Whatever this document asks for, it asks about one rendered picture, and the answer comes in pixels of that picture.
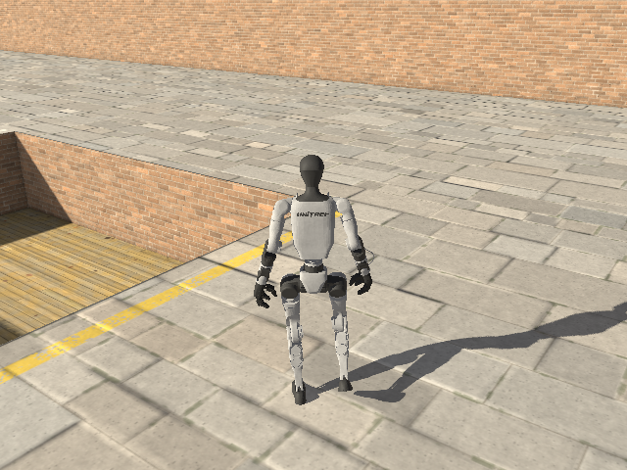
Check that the robot left hand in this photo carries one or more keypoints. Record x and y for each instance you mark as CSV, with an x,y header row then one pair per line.
x,y
260,294

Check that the left robot forearm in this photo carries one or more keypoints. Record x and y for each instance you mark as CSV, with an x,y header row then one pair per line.
x,y
265,266

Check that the right robot upper arm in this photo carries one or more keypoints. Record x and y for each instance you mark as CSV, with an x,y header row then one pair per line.
x,y
344,207

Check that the right robot forearm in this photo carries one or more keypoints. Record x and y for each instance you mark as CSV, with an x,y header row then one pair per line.
x,y
361,260

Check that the robot right hand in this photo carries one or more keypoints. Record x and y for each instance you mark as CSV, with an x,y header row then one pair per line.
x,y
358,279

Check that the right robot foot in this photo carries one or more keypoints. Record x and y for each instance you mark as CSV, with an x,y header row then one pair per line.
x,y
344,385

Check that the left robot upper arm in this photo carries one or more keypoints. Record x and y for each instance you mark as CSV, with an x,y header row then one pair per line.
x,y
277,221

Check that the robot right thigh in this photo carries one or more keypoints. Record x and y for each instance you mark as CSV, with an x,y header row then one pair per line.
x,y
337,289

